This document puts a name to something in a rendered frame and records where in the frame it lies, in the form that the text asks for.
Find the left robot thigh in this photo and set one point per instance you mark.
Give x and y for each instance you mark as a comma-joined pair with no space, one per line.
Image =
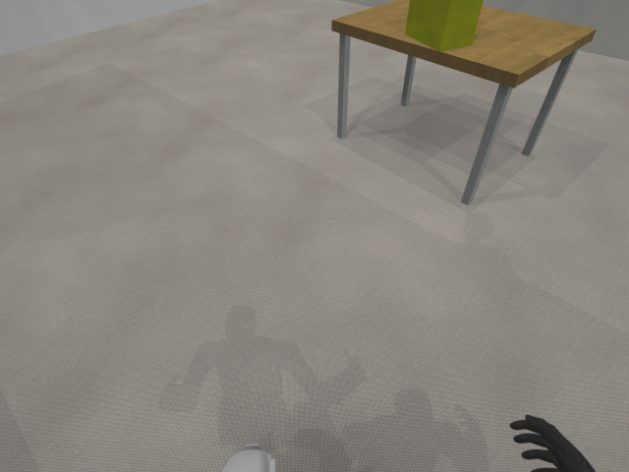
252,460

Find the table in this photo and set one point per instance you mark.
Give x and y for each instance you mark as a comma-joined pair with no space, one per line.
508,48

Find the robot right hand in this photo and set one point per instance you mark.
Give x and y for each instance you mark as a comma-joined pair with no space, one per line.
561,452

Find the carton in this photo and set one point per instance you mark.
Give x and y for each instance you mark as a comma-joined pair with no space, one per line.
443,24

